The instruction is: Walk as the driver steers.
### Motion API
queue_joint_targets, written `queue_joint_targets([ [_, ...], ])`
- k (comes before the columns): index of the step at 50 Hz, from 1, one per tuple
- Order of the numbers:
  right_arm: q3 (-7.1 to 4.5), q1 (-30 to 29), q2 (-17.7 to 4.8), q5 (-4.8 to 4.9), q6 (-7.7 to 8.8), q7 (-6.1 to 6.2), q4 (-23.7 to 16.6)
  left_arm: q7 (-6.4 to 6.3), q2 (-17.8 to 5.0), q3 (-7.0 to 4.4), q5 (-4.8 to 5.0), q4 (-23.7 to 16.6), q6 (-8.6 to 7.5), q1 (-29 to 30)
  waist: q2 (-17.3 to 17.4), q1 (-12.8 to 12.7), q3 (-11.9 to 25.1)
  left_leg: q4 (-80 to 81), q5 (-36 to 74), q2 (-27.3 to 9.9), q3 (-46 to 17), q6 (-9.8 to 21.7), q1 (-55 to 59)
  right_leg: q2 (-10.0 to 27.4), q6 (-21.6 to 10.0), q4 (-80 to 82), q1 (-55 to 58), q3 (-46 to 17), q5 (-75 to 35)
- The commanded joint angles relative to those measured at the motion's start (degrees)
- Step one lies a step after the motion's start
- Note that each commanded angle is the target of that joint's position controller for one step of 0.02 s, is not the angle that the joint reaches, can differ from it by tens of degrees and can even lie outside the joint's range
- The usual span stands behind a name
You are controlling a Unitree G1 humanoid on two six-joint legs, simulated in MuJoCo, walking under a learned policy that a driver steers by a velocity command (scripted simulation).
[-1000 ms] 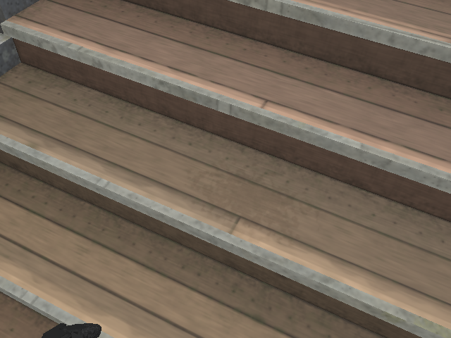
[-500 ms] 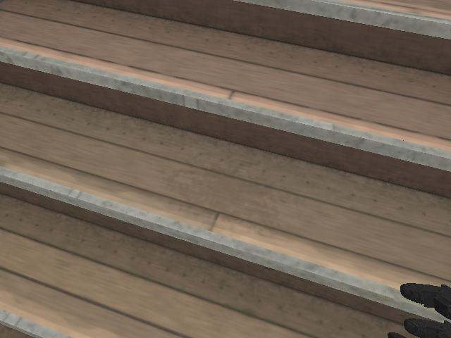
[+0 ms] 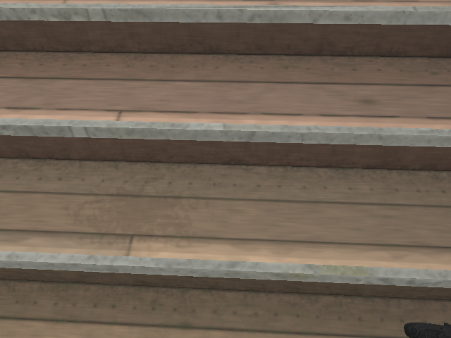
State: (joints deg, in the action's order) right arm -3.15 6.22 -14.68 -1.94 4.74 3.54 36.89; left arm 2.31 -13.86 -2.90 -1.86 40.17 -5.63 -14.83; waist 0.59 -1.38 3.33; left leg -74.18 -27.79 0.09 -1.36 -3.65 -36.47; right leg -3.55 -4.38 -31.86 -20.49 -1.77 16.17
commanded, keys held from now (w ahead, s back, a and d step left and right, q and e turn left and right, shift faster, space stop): e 0.06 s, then no key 0.24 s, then q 0.46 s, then w+q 0.24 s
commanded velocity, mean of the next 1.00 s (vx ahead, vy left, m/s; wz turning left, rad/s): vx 0.05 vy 0.00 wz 0.11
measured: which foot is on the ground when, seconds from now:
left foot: up 0.00-0.28, down 0.30-0.90, up 0.92-1.00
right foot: down 0.00-0.50, up 0.52-0.88, down 0.90-1.00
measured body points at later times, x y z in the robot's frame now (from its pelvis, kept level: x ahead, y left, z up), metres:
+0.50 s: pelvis +0.02 +0.05 -0.01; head +0.05 +0.05 +0.44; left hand +0.20 +0.27 -0.11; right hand +0.17 -0.15 -0.11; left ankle +0.02 +0.14 -0.73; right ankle +0.00 -0.09 -0.73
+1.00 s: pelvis +0.05 -0.02 -0.01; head +0.06 -0.03 +0.44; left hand +0.06 +0.23 -0.13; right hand +0.25 -0.24 -0.11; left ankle -0.01 +0.12 -0.59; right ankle +0.00 -0.13 -0.73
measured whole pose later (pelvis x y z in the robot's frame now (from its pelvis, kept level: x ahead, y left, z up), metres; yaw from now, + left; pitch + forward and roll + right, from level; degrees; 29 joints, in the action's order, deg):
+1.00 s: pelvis +0.05 -0.02 -0.01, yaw +11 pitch +7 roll +0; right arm -3.1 10.8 -13.7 -2.0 3.6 -2.0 42.1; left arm 1.6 -12.2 0.0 -4.0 43.6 -4.1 -21.8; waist 0.7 -1.9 7.7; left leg -86.0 -17.1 6.9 -10.1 5.4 -44.7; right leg -1.7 -4.2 -36.3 -19.2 2.2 24.8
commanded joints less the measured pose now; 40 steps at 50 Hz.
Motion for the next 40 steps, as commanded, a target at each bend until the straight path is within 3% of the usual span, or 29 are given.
queue_joint_targets([
  [1, -1.54, -2.5, -5.6, -0.58, 0.22, 0.39, -5.4, -0.76, -4.9, -0.51, -0.19, -5.9, 0.42, 7.0, -3.2, 3.6, 5.1, -12.3, 6.1, 0.2, -4.4, -0.6, -8.4, 16.1, -14.8, 9.5, 3.5, -19.8, -26.3],
  [3, -1.20, -0.6, -5.6, -0.47, -0.60, 0.00, -4.5, -0.95, -4.6, -0.05, -0.52, -6.9, 0.33, 6.2, -4.5, 3.0, 6.0, -13.9, 9.1, 1.0, -3.8, -2.9, -9.9, 14.9, -14.9, 8.7, 4.0, -19.8, -25.4],
  [6, -0.61, -0.5, -5.6, -0.31, -1.51, -0.82, -3.6, -1.23, -4.6, 0.68, 0.34, -7.5, -0.19, 4.0, -5.0, 0.8, 6.0, -8.8, 10.6, 0.2, -1.7, -5.0, -11.4, 13.9, -13.3, 7.5, 6.3, -18.7, -23.7],
  [9, 0.59, -1.0, -3.0, -0.61, -1.57, -2.19, -3.3, -1.50, -5.5, 0.92, 1.34, -8.3, -0.33, 4.1, -4.8, 0.0, 5.0, 7.4, 9.1, -1.6, 0.9, -5.0, -6.2, 12.1, -10.4, 6.7, 5.2, -18.1, -17.9],
  [10, 1.31, -0.2, -1.8, -0.61, -1.75, -3.03, -3.9, -1.51, -7.2, 0.47, 1.22, -8.7, 0.05, 6.9, -6.5, 0.7, 4.7, 12.0, 6.6, -0.8, 3.6, -4.1, 1.3, 10.5, -9.8, 6.6, 0.1, -16.1, -17.0],
  [11, 1.63, 0.4, -1.4, -0.59, -1.69, -3.74, -4.1, -1.28, -7.5, 0.37, 0.80, -8.9, -0.04, 8.1, -6.9, 0.8, 4.7, 16.2, 6.8, -1.5, 2.7, -3.1, 4.6, 11.8, -10.1, 4.5, -1.3, -18.1, -19.9],
  [13, 2.19, 0.4, -0.6, 0.41, -1.35, -5.14, -4.8, -0.60, -6.5, 0.87, 1.92, -7.4, 0.31, 8.1, -6.0, 0.8, 5.0, 31.3, 5.8, -1.6, 3.0, -1.8, 8.6, 13.7, -10.9, 2.8, 2.1, -20.8, -22.4],
  [14, 2.49, 1.1, 0.2, 1.25, -0.96, -6.07, -4.6, 0.15, -5.6, 1.29, 2.94, -5.9, 0.93, 8.5, -4.7, 2.2, 4.5, 43.0, 13.1, -1.0, 4.6, -0.9, 13.3, 13.2, -10.9, 2.4, 2.3, -20.9, -22.0],
  [15, 2.75, 1.1, 0.6, 1.77, -0.48, -6.36, -4.3, 1.00, -4.6, 1.63, 3.27, -4.0, 1.37, 5.9, -4.6, 2.0, 5.0, 48.1, 20.2, -1.5, 3.9, 0.8, 18.4, 12.1, -9.5, 2.2, 1.5, -21.6, -19.5],
  [16, 3.06, 2.9, 1.0, 1.78, 0.45, -6.77, -4.0, 1.67, -0.8, 2.72, 3.44, -1.6, 1.45, 2.9, -3.2, 2.5, 7.1, 49.8, 29.4, -5.4, -0.3, 3.9, 25.7, 9.4, -4.0, -1.0, -0.9, -19.7, -13.2],
  [17, 3.94, -0.9, -2.2, 2.41, 1.58, -7.91, -4.0, 2.33, 2.3, 2.77, 3.45, 0.2, 1.29, -8.1, 6.4, -6.9, 10.5, 45.8, 49.7, -11.4, -9.7, 14.0, 30.3, 2.5, 4.5, -3.8, -1.7, -9.9, -2.6],
  [18, 4.45, -7.4, 0.5, 2.44, 1.10, -9.61, -4.7, 2.38, -0.7, 2.22, 2.98, 0.5, 1.82, -5.6, 1.3, -7.4, 9.7, 44.4, 36.9, -9.8, -9.9, 14.1, 22.9, 4.2, 8.0, 1.1, 2.8, -7.1, -2.8],
  [19, 3.76, -4.3, 0.4, 2.36, 0.83, -10.47, -3.6, 1.92, -3.1, 1.42, 2.50, -0.7, 2.73, 1.2, -0.5, -3.8, 5.5, 46.3, 27.6, -6.9, -6.3, 10.7, 18.2, 3.0, 7.5, 0.1, 4.3, -5.7, -2.5],
  [20, 3.11, -3.0, -0.6, 2.33, 0.95, -10.68, -2.6, 1.33, -3.8, 1.09, 1.93, -2.0, 3.09, 4.6, 1.6, -2.6, 3.4, 47.1, 23.8, -5.8, -6.0, 9.1, 18.4, 2.2, 6.7, -1.1, 1.8, -4.4, -2.1],
  [22, 2.45, -3.1, -1.4, 1.90, 0.85, -10.19, -2.8, -0.47, -4.7, 0.57, 1.53, -2.9, 2.97, 6.7, 2.1, -1.5, 4.2, 48.0, 22.8, -7.0, -9.1, 9.4, 23.0, 2.7, 6.2, -1.1, -2.2, -3.9, -1.2],
  [24, 1.15, -1.9, -3.5, 1.36, 1.29, -8.27, -4.0, -2.81, -5.7, -0.15, 1.68, -5.7, 1.98, 11.1, 3.7, 0.3, 6.5, 47.6, 29.7, -9.4, -13.4, 13.4, 27.9, 2.6, 6.2, -4.1, -5.8, -3.1, -1.2],
  [26, 0.56, 0.0, -3.8, 1.39, 1.58, -7.11, -4.1, -4.09, -5.6, -0.48, 1.89, -7.0, 0.95, 11.6, 5.2, 0.7, 7.0, 47.8, 35.7, -12.4, -19.2, 17.9, 30.8, 3.2, 7.1, -7.3, -8.7, -2.5, 0.4],
  [28, 0.02, 0.7, -3.8, 1.73, 1.39, -6.55, -4.0, -4.72, -5.2, -0.84, 1.98, -7.8, 0.36, 11.0, 5.9, 0.3, 5.6, 48.4, 37.6, -14.4, -21.9, 20.6, 29.6, 3.5, 7.4, -10.0, -9.2, -0.7, 1.8],
  [30, -0.64, 0.6, -4.3, 1.76, 1.20, -6.05, -4.1, -4.92, -4.4, -0.73, 1.00, -9.0, 0.30, 10.5, 6.2, 0.2, 4.5, 48.6, 38.4, -14.0, -21.6, 21.6, 27.3, 2.9, 7.3, -12.4, -8.2, 1.2, 5.1],
  [33, -1.94, 2.5, -6.0, 0.70, 1.60, -4.46, -3.4, -5.16, -4.0, -0.43, -0.05, -11.2, 0.51, 11.2, 8.1, 2.8, 4.8, 48.9, 43.1, -14.4, -23.0, 24.1, 28.1, 1.3, 7.7, -22.1, -11.7, 1.1, 14.7],
  [35, -2.34, 2.9, -5.7, 0.16, 2.03, -3.40, -3.3, -5.53, -5.4, -0.44, 0.54, -11.5, 1.24, 10.6, 7.5, 4.3, 6.8, 48.7, 48.3, -17.7, -26.8, 26.2, 27.3, 1.8, 9.5, -41.8, -16.0, -3.1, 18.6],
  [36, -1.98, 2.1, -4.7, 0.11, 2.06, -3.12, -3.6, -5.75, -6.9, -0.63, 0.65, -11.0, 2.10, 9.6, 6.3, 3.9, 7.6, 47.9, 50.3, -18.7, -27.6, 26.4, 25.6, 2.2, 10.4, -52.1, -18.0, -5.7, 17.1],
  [38, 0.12, -0.3, -1.3, 0.52, 2.07, -2.87, -4.0, -5.39, -5.5, 0.22, -0.78, -11.3, 3.46, 8.8, 1.2, 1.3, 5.9, 47.3, 44.9, -14.2, -22.7, 22.5, 24.2, 3.5, 11.3, -42.7, -19.0, -5.5, 13.6],
  [39, 0.03, -0.7, -1.9, 1.01, 1.68, -2.69, -3.8, -4.93, -4.0, 0.85, -1.74, -10.9, 3.69, 7.1, 1.5, 0.6, 6.2, 47.9, 37.2, -11.1, -20.8, 20.5, 23.9, 4.0, 11.5, -33.2, -16.9, -3.7, 13.8],
  [40, -0.56, -1.9, -4.1, 1.41, 1.26, -2.64, -3.9, -3.97, -2.5, 1.26, -2.47, -10.0, 3.75, 5.2, 2.8, -0.6, 5.0, 50.0, 25.5, -7.6, -19.2, 18.0, 20.3, 4.1, 11.0, -21.7, -11.3, -1.5, 16.7],
])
